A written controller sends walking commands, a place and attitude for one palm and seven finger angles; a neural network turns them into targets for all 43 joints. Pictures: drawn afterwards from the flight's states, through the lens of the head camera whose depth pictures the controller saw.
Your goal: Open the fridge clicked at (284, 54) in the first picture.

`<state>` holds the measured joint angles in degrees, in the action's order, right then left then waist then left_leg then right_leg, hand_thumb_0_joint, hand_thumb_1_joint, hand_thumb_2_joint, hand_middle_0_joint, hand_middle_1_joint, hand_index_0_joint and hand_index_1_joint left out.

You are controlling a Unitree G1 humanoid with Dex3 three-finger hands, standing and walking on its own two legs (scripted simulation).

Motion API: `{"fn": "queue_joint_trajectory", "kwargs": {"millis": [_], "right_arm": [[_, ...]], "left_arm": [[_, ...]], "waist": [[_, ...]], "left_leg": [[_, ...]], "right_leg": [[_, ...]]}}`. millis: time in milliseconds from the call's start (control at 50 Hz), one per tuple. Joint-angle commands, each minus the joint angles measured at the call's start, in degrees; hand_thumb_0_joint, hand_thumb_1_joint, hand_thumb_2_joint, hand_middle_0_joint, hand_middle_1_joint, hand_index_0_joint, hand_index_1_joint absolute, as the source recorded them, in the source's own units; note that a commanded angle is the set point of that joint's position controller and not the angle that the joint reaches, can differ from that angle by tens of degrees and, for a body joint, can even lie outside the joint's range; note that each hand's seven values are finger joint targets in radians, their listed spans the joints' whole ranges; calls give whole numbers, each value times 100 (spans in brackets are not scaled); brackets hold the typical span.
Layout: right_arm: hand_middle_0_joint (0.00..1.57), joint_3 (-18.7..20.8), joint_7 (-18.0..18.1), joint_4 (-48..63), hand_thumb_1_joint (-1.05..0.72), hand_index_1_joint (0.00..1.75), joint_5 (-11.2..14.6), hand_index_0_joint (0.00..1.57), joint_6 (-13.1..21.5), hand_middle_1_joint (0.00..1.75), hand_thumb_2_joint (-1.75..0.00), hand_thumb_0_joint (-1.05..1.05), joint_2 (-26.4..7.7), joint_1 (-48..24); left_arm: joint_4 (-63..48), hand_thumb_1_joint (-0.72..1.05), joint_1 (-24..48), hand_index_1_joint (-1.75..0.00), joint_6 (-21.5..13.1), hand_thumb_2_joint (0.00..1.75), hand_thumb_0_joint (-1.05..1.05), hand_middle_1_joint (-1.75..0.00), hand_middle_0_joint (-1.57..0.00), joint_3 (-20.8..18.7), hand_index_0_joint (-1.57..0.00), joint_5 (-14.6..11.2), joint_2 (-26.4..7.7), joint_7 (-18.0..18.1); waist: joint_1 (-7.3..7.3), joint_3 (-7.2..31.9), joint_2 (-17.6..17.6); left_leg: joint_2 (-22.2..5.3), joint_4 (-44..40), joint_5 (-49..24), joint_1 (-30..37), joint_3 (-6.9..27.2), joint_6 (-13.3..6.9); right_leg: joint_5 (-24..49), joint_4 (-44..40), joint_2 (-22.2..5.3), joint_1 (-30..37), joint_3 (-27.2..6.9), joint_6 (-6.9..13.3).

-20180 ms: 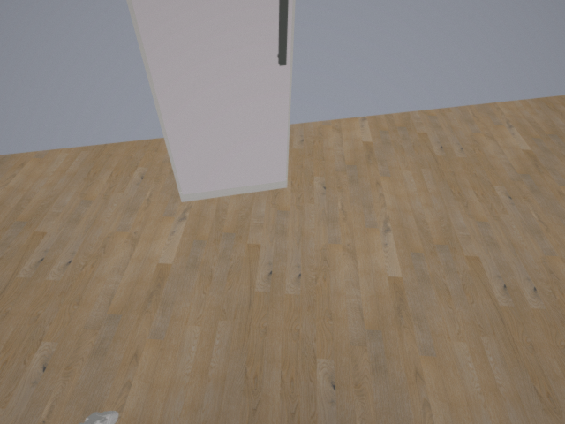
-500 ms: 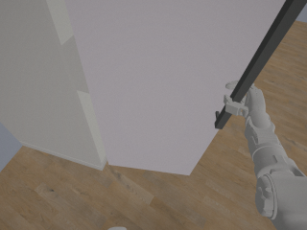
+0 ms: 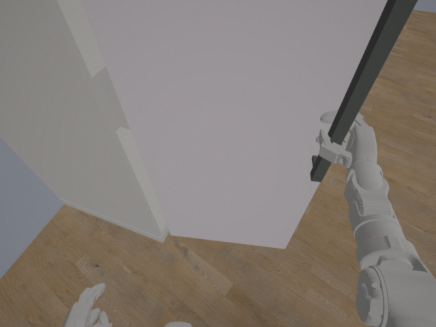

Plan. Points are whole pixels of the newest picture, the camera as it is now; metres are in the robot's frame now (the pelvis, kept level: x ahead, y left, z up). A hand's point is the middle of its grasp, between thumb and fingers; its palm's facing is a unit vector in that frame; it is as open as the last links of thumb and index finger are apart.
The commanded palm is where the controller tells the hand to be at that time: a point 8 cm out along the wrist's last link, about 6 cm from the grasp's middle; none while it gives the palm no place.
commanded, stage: stop walking and hold the door back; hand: right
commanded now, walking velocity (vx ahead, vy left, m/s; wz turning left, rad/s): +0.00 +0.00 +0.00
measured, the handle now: (353, 86) +0.49 -0.18 +0.19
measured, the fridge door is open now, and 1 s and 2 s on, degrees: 76 78 77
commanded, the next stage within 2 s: loosen the grip on the handle in 0.36 s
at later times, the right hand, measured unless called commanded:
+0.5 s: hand (326, 150) +0.43 -0.15 +0.09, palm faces +0.04 +0.98 -0.19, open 6.0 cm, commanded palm +0.40 -0.21 +0.09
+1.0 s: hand (328, 149) +0.44 -0.16 +0.08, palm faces +0.06 +0.99 -0.16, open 13.8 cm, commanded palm +0.40 -0.21 +0.09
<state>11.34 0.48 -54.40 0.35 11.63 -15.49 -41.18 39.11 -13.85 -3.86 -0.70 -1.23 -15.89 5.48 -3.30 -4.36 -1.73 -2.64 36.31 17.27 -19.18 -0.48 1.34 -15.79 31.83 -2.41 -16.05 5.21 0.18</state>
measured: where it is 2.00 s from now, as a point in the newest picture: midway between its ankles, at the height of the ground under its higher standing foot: outside the picture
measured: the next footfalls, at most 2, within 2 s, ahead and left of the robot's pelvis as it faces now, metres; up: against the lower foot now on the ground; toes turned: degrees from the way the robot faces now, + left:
none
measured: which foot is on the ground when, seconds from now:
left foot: down 0.00-1.00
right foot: down 0.00-1.00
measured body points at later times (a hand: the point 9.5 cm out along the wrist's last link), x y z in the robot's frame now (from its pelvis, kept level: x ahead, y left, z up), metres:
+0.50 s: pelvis +0.00 -0.01 +0.00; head +0.04 -0.02 +0.45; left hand +0.08 +0.26 -0.11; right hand +0.42 -0.21 +0.10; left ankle +0.00 +0.12 -0.73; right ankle +0.01 -0.12 -0.73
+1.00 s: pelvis -0.03 +0.02 -0.01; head +0.02 +0.01 +0.43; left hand +0.00 +0.29 -0.13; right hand +0.43 -0.21 +0.10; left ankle +0.00 +0.12 -0.73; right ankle +0.01 -0.12 -0.73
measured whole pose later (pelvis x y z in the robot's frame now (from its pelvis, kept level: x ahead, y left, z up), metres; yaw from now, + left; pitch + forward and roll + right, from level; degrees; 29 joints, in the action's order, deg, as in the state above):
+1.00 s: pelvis -0.03 +0.02 -0.01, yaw +2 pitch +8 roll +0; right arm 16.1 -4.8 -59.8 1.5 16.3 -23.8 -42.2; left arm 39.6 -22.8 -5.1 -0.3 -1.7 -15.8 1.7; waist -5.9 2.8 -0.4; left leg 0.5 39.6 16.9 -31.0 -1.1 -1.0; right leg -16.1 39.3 -3.2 -31.4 2.8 -0.3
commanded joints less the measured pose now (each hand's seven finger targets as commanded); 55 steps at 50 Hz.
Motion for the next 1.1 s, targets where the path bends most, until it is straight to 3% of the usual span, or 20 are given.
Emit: {"fn": "queue_joint_trajectory", "kwargs": {"millis": [0,100,140,180,260,400,420,440,460,480,500,520,600,700,820,840,880,940,1020,1080], "right_arm": [[45,350,177,1731,-90,140,16,45,484,140,-90,0,-1719,-1899],[45,450,265,1571,-90,140,-13,45,269,140,-90,0,-1784,-738],[45,568,294,1739,-90,140,73,45,234,140,-90,0,-1911,-880],[45,574,306,1679,-90,140,73,45,199,140,-90,0,-1886,-960],[45,328,303,1783,-90,140,86,45,283,140,-90,0,-1549,-941],[45,121,333,2084,-90,140,139,45,204,140,-90,0,-1382,-521],[45,280,367,1987,-90,140,125,45,192,140,-90,0,-1570,-569],[45,1428,208,3287,-90,140,-523,45,403,140,-90,0,-3604,-4597],[45,382,-101,673,-78,140,-476,45,-85,140,-84,0,-1907,-3508],[45,851,-243,671,-66,140,-223,45,-180,140,-78,0,-1483,-2285],[45,854,-364,656,-54,140,-141,45,-150,140,-73,0,-1500,-2066],[45,1002,-326,1152,-42,140,57,45,106,140,-67,0,-1781,-2279],[45,220,-189,829,7,140,-140,45,770,140,-43,0,-1068,-2403],[41,170,-273,450,55,135,-32,41,852,135,-20,0,-1543,-3147],[33,169,-383,460,55,125,84,33,893,125,-20,0,-1766,-3627],[32,1030,-394,598,55,123,78,32,936,123,-20,0,-2699,-2986],[29,558,-492,788,55,120,104,29,895,120,-20,0,-2155,-2795],[25,748,-549,492,55,115,218,25,762,115,-20,0,-2280,-2222],[25,885,-560,1375,55,115,233,25,820,115,-20,0,-2359,-2179],[25,714,-531,1504,55,115,344,25,708,115,-20,0,-1934,-1775]], "left_arm": [[-625,90,-201,-30,-166,90,0,-30,-20,-184,-20,53,-748,-42],[-634,90,-220,-30,-79,90,0,-30,-20,-137,-20,19,-674,28],[-658,90,-78,-30,-7,90,0,-30,-20,-117,-20,-39,-603,70],[-570,90,-61,-30,26,90,0,-30,-20,-77,-20,6,-592,156],[-532,90,9,-30,51,90,0,-30,-20,-42,-20,47,-658,172],[-593,90,-37,-30,102,90,0,-30,-20,-110,-20,5,-659,152],[-564,90,-69,-30,110,90,0,-30,-20,-115,-20,3,-667,165],[-775,90,-198,-30,-165,90,0,-30,-20,-555,-20,99,-588,-58],[-494,90,-230,-30,-516,90,0,-30,-20,-342,-20,112,-782,-173],[-278,90,-780,-30,-486,90,0,-30,-20,-490,-20,-45,-811,-218],[-221,90,-761,-30,-514,90,0,-30,-20,-419,-20,6,-817,-318],[-247,90,-739,-30,-438,90,0,-30,-20,-346,-20,97,-775,-368],[-446,90,-681,-30,-360,90,0,-30,-20,-408,-20,116,-791,-480],[-595,90,-607,-30,-384,90,0,-30,-20,-287,-20,-21,-876,-395],[-548,90,-891,-30,-499,90,0,-30,-20,-262,-20,-25,-910,-329],[-613,90,-890,-30,-476,90,0,-30,-20,-310,-20,-14,-965,-314],[-706,90,-797,-30,-419,90,0,-30,-20,-246,-20,-43,-814,-298],[-692,90,-879,-30,-352,90,0,-30,-20,-244,-20,-58,-893,-292],[-711,90,-967,-30,-304,90,0,-30,-20,-330,-20,-43,-847,-280],[-688,90,-970,-30,-287,90,0,-30,-20,-333,-20,-56,-821,-310]], "waist": [[341,1860,1304],[179,2042,160],[283,2129,-987],[251,2055,-840],[272,2095,539],[209,2034,210],[215,1998,186],[398,1625,-664],[-409,3173,-762],[-116,3321,-127],[61,3160,1393],[112,2983,1569],[-292,2195,-224],[-393,1866,-66],[-402,2562,19],[62,3091,122],[-48,2889,327],[-40,2242,-230],[48,2960,261],[35,2682,92]], "left_leg": [[156,243,654,233,-123,-81],[-861,-708,-3287,1791,664,-427],[-1020,-731,-3867,1912,855,-558],[-1017,-707,-3733,1731,711,-525],[-82,-259,-1670,866,-108,-7],[-359,-670,-2176,1263,201,-175],[-411,-720,-2224,1216,291,-194],[-232,-1209,-2553,1187,570,-222],[373,-46,-3782,711,-255,-370],[280,-65,-2812,-98,-413,-278],[181,-212,-2124,-564,-295,-282],[251,-390,-1742,-562,-257,-258],[345,-366,-1087,-740,-265,-289],[223,-729,642,-982,156,-184],[256,-618,737,-764,299,-156],[236,-528,484,-198,359,-212],[267,-473,-122,-126,299,-200],[240,-615,-209,-163,323,-139],[301,-349,-1204,94,194,-186],[339,-337,-1534,-32,81,-179]], "right_leg": [[3509,-413,-1438,933,-1382,794],[1499,295,-434,-172,-338,-111],[531,592,-232,-336,-371,-182],[413,200,-237,-138,-399,-139],[3020,-399,-1056,791,-1133,337],[1871,-138,-690,271,-545,64],[1707,-134,-655,246,-472,44],[1308,-77,-407,202,-23,136],[3023,-655,109,713,-401,235],[3929,-54,-18,1144,-511,61],[3962,130,1,1647,-429,-196],[3468,115,-19,1596,-492,-222],[1106,206,66,163,-374,105],[-861,160,255,-710,-203,201],[-849,296,303,-906,-324,228],[-484,307,299,-859,-310,218],[-139,308,307,-857,-228,241],[-95,297,275,-1191,-204,254],[706,368,264,-628,-210,256],[946,376,255,-523,-204,234]]}}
